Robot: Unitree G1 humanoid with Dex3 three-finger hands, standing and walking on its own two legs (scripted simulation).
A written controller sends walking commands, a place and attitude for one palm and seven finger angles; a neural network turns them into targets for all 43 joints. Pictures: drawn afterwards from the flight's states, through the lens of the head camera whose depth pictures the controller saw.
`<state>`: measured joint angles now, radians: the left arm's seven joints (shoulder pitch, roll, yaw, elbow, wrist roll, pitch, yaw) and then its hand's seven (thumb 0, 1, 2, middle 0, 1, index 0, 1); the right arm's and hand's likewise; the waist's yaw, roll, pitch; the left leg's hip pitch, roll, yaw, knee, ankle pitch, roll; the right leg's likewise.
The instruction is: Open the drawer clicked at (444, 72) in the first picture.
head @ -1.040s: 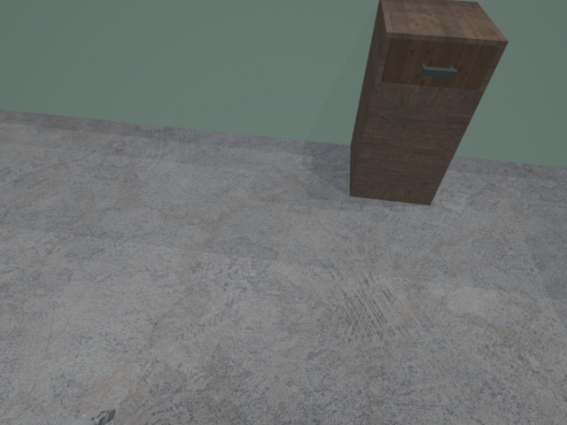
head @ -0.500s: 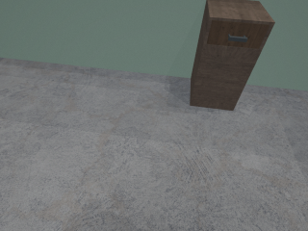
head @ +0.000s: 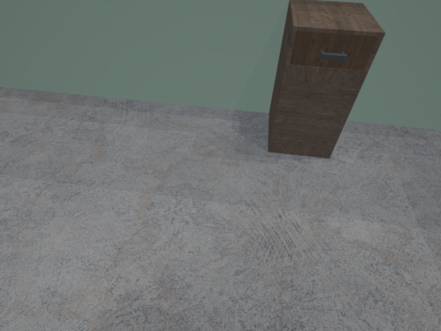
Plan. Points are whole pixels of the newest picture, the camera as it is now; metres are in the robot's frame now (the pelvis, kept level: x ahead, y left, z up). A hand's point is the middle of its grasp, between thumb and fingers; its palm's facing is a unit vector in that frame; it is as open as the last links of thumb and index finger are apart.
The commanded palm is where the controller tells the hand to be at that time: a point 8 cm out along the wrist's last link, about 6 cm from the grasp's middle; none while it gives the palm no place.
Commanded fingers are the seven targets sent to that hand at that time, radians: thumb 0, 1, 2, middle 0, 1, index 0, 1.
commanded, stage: look at it before walking up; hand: left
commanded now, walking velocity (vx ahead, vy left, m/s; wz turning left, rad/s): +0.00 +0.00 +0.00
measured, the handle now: (332, 54) +1.32 -0.47 -0.07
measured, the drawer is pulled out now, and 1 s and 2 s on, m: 0.00 0.00 0.00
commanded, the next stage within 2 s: walk to a spot facing it in 0.40 s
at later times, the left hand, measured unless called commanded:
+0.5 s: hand out of the picture +0.07 +0.25 -0.16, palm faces -0.02 -0.94 -0.33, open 7.4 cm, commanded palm none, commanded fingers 0.00 0.90 0.90 -0.20 -0.30 -0.20 -0.30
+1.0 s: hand out of the picture +0.05 +0.16 -0.17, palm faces -0.14 -0.95 -0.27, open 7.4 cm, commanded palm none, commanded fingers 0.00 0.90 0.90 -0.20 -0.30 -0.20 -0.30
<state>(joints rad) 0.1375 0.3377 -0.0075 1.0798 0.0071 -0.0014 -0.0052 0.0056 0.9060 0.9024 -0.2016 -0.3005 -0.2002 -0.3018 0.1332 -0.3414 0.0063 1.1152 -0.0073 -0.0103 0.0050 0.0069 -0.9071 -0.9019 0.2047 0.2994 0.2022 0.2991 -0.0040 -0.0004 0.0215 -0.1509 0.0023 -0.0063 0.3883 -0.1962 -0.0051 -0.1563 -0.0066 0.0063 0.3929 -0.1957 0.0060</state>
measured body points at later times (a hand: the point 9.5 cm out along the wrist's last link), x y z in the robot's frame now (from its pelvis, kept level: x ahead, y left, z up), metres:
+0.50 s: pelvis +0.00 +0.00 +0.00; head +0.00 +0.00 +0.45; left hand +0.07 +0.30 -0.13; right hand +0.08 -0.30 -0.13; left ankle +0.01 +0.12 -0.74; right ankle +0.01 -0.12 -0.74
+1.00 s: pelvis -0.02 -0.03 -0.02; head +0.01 -0.07 +0.43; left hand +0.06 +0.21 -0.15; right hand +0.01 -0.29 -0.18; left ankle +0.00 +0.12 -0.68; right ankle +0.00 -0.11 -0.74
